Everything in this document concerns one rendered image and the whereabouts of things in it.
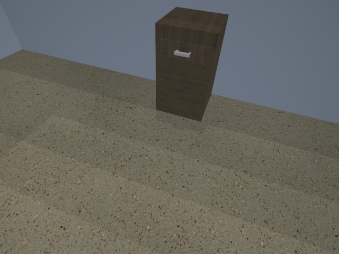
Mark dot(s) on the cabinet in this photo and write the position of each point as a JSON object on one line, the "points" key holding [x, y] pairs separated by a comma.
{"points": [[184, 87]]}

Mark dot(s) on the handle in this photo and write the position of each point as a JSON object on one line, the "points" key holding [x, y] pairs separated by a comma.
{"points": [[183, 54]]}

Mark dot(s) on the drawer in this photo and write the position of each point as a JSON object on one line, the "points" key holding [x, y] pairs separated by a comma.
{"points": [[201, 54]]}

